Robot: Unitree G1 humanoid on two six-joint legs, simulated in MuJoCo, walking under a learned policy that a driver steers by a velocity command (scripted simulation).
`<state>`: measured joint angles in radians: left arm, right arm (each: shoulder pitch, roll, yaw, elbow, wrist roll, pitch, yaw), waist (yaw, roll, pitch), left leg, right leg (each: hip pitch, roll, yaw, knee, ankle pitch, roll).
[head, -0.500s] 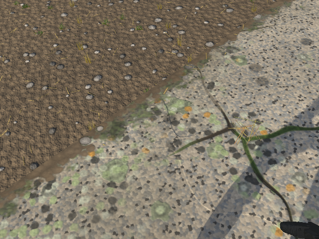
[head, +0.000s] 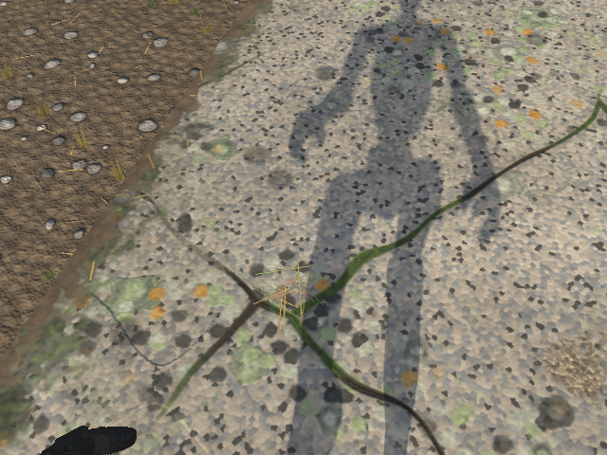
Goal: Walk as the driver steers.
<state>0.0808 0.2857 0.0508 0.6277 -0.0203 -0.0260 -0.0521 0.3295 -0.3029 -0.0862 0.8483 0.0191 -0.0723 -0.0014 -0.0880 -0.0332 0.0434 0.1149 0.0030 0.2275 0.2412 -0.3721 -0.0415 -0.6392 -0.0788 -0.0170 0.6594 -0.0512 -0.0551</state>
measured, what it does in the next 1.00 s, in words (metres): walks ahead, turning right: right foot, then left foot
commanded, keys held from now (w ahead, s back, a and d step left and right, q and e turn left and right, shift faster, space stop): w+e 1.00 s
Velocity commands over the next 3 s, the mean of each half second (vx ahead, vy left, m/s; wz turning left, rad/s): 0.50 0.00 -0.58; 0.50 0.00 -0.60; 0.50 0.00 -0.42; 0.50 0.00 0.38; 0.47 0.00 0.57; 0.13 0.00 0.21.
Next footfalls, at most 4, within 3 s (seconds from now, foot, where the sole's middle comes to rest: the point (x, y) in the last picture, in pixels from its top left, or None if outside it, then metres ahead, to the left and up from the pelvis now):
0.06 right None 0.21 -0.11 -0.76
0.54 left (280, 425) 0.52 0.05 -0.76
1.06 right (435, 352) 0.65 -0.32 -0.76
1.56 left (426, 229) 1.01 -0.38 -0.76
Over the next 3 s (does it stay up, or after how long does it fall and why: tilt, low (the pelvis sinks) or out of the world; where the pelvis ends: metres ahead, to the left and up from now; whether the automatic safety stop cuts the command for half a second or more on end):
stays up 1.39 -0.65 0.00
